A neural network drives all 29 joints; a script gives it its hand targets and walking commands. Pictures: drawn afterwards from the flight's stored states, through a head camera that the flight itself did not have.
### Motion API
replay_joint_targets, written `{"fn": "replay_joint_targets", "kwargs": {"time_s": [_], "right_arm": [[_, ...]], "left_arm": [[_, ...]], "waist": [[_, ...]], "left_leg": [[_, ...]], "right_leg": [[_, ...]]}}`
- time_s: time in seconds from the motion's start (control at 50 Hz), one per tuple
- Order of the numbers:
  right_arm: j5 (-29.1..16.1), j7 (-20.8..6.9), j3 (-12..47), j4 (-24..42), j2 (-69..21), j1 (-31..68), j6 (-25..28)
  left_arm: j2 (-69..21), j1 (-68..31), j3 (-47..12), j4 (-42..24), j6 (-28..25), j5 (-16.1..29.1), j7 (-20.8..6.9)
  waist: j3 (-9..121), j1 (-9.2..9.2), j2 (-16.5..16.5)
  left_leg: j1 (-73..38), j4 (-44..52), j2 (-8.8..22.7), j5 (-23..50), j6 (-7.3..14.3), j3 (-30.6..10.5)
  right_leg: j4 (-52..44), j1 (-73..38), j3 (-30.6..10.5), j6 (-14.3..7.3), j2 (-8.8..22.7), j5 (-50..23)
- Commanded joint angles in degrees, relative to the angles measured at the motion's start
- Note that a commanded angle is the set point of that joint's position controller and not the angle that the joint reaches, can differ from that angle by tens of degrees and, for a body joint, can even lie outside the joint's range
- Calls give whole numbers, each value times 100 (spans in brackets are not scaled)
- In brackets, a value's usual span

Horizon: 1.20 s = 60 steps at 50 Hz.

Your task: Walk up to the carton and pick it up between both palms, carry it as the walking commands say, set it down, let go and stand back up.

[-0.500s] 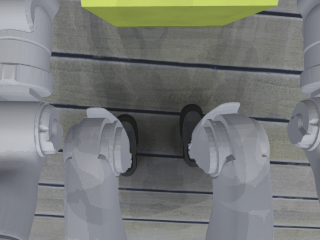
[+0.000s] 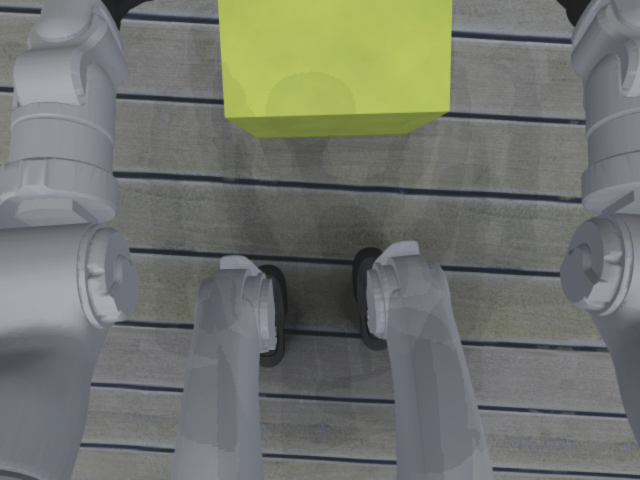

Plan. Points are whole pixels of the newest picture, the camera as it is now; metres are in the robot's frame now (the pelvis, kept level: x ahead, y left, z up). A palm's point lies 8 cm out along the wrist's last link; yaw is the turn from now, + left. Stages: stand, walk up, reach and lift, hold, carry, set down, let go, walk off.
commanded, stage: set down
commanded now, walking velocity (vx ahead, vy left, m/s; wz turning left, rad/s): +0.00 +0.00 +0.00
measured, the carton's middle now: (332, 54) +0.58 -0.06 -0.36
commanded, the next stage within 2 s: let go in 0.68 s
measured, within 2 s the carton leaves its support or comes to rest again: neither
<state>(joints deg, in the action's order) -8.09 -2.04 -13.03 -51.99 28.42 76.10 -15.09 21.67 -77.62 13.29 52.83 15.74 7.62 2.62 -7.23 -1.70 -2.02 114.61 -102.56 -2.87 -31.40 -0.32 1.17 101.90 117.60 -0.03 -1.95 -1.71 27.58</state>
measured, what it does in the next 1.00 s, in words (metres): rises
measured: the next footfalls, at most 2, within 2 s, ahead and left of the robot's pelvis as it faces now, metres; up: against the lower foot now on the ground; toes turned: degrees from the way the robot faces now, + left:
none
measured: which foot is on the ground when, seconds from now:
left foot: down 0.00-1.00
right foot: down 0.00-1.00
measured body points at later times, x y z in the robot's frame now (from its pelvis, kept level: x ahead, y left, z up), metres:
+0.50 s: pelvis -0.02 +0.00 +0.14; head +0.34 -0.02 +0.40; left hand +0.58 +0.18 +0.05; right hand +0.54 -0.28 +0.05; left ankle +0.10 +0.12 -0.45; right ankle +0.11 -0.10 -0.45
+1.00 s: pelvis +0.07 -0.01 +0.22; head +0.39 -0.03 +0.53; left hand +0.53 +0.20 +0.07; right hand +0.51 -0.28 +0.08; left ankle +0.10 +0.12 -0.45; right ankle +0.11 -0.11 -0.45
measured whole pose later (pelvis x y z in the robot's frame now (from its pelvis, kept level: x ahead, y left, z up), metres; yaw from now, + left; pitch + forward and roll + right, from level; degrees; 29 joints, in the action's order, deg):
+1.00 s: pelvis +0.07 -0.01 +0.22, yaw -1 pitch +32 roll +3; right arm -1.2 -3.4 -14.2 -32.1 20.5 46.0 -11.1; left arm 17.2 -46.4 12.1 33.1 11.4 1.7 3.0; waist -14.4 -1.6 0.7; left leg 64.9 -53.3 -3.1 -16.0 0.6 -1.0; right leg 53.2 67.0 -3.0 -1.1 -2.1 17.1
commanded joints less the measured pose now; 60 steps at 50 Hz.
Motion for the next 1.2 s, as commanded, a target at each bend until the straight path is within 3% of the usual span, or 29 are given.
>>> {"fn": "replay_joint_targets", "kwargs": {"time_s": [0.0,0.02,0.04,0.08,0.12,0.16,0.2,0.24,0.26,0.28,0.32,0.4,0.46,0.5,0.52,0.54,0.58,0.66,0.72,0.78,0.84,0.88,0.94,0.96,0.98,1.02,1.06,1.12,1.18], "right_arm": [[12,50,-197,1367,1434,1888,69],[111,66,-344,1663,1709,2020,-1],[-69,96,-129,1795,1495,1770,-66],[-132,105,-308,2189,1720,1725,-189],[-360,66,-138,2052,1602,1621,-308],[-450,110,-156,2836,1907,1561,-373],[-616,126,-153,3450,2035,1669,-396],[-700,138,-22,3132,1871,1643,-575],[-695,82,26,2531,1721,1335,-639],[-623,69,-160,2703,1834,1216,-587],[-599,10,-193,2387,1813,1450,-501],[-512,103,-372,2891,2126,2083,-410],[-414,-51,-339,1475,2058,1956,-629],[-208,-242,-277,533,1669,2129,-569],[-30,-335,-311,630,1650,2230,-465],[35,-396,-143,427,1346,1997,-370],[381,-513,-328,-269,923,1570,-183],[850,-446,-664,-236,441,1160,94],[995,-415,-673,215,455,737,255],[1259,-260,-1023,838,964,-184,496],[883,-249,-554,2011,838,-737,665],[734,-177,-593,2284,858,-623,707],[612,-45,-206,3559,151,-2403,688],[629,-19,-216,3764,326,-2737,642],[439,5,-1,3956,300,-3636,544],[321,-81,12,3212,324,-4106,557],[133,-224,284,3339,-15,-4745,703],[190,-250,416,3098,-322,-3919,1122],[644,-262,316,2313,-786,-5307,1311]], "left_arm": [[1349,-1786,96,-1565,-98,42,26],[1436,-1878,85,-1667,9,152,39],[1538,-1764,87,-2058,32,166,42],[1593,-1694,-18,-2412,167,233,60],[1623,-1364,43,-1893,321,227,85],[1886,-1432,72,-2986,383,318,167],[1803,-1498,-73,-3328,465,604,189],[1822,-1538,-50,-3282,567,749,153],[1707,-1345,-84,-2611,635,706,126],[1738,-1418,-84,-3179,560,713,135],[1812,-1514,37,-2533,492,583,90],[2043,-2348,-84,-3193,444,429,189],[1725,-2242,-233,-1893,687,459,115],[1326,-2065,-128,-520,746,341,-51],[1113,-2102,-139,-592,673,243,-88],[1015,-1902,-21,-223,563,85,-118],[597,-1747,-172,54,332,-167,-254],[712,-1294,304,221,-32,-786,-379],[565,-582,594,221,-149,-1135,-306],[790,42,721,-1078,-426,-1381,2],[542,775,296,-2203,-602,-956,76],[663,966,278,-2341,-634,-738,89],[822,2754,-98,-3497,-750,-466,129],[798,2950,-160,-3695,-717,-413,85],[932,3512,-94,-4063,-678,-610,-41],[586,3725,-371,-3855,-602,-619,-135],[157,4492,-525,-3749,-619,-565,-201],[-72,3740,-287,-3029,-900,-484,-205],[-403,5027,-446,-2405,-1187,-523,-304]], "waist": [[7803,-144,360],[8514,-466,650],[8795,-251,624],[9432,-348,270],[9142,-71,226],[10765,-16,-14],[11131,-123,247],[11192,-115,470],[9659,-61,505],[9877,-167,530],[9110,-115,619],[10280,-78,139],[8518,-44,-158],[6567,-101,172],[6266,-154,197],[5930,-60,362],[4939,-307,287],[4826,-56,91],[5117,89,33],[7462,152,-206],[8495,-36,380],[8434,-97,918],[9749,-29,1903],[9807,-72,1799],[10283,146,1301],[8445,192,140],[7742,281,-559],[5063,235,-188],[4388,114,245]], "left_leg": [[-3111,1316,-214,1637,-17,268],[-3437,1326,-235,1430,-20,231],[-3736,1525,-210,1699,23,183],[-4545,1659,-257,2070,-28,210],[-4541,1779,-279,2262,-18,185],[-5735,1854,-351,3060,-68,166],[-5897,1997,-371,3297,-74,182],[-5737,2231,-410,3090,-51,202],[-4912,2438,-320,2945,-19,167],[-5230,2680,-351,3092,-18,103],[-4971,2885,-278,2653,4,118],[-6600,3328,-197,2607,-64,60],[-6825,3928,-21,1646,-109,48],[-6205,4327,144,687,-24,-217],[-6261,4380,186,549,-50,-222],[-5991,4360,207,662,-23,-248],[-5712,4516,283,645,-115,-295],[-5569,4680,188,938,-172,-140],[-5841,4904,75,1509,-152,-96],[-7065,4874,5,3250,-245,-78],[-7379,4823,-41,4346,-45,-100],[-6155,4892,-106,3964,106,-80],[-4363,5278,-231,3414,235,24],[-4711,5318,-247,3456,205,-15],[-6224,5197,-350,4003,101,31],[-7927,5330,-207,4615,-31,-263],[-9497,5393,-59,5462,-165,-488],[-8349,5527,23,5079,-7,-407],[-7199,6173,15,4172,-61,-302]], "right_leg": [[-1180,-5127,66,270,-41,-2475],[-1308,-5772,71,281,-43,-2495],[-1383,-5913,101,285,-72,-2662],[-1548,-6181,117,304,-110,-2940],[-1687,-6215,53,282,-114,-3035],[-1803,-7390,-75,219,-159,-3922],[-1972,-8028,-24,188,-201,-4313],[-2188,-8553,-165,182,-160,-4369],[-2309,-8230,-263,171,-117,-4450],[-2391,-8561,-247,145,-164,-4648],[-2581,-8143,-219,177,-184,-4095],[-3082,-8324,-105,151,-201,-3398],[-3760,-7232,13,134,-79,-1787],[-4190,-6416,98,139,74,-560],[-4291,-6221,180,118,81,-334],[-4326,-6077,170,156,82,-448],[-4427,-5398,366,196,63,-519],[-4714,-5660,238,257,30,-908],[-4897,-6345,138,306,-19,-1596],[-4726,-7699,1,288,-94,-3401],[-4697,-9045,-153,265,-65,-5049],[-4540,-10179,-488,259,152,-6067],[-3999,-13379,-951,298,456,-9495],[-4109,-13369,-903,312,406,-8947],[-4396,-12915,-756,402,323,-8382],[-4924,-10648,-459,341,117,-6193],[-5350,-9439,-286,288,24,-5212],[-5715,-8142,-351,351,119,-4937],[-5835,-9612,-379,359,142,-5314]]}}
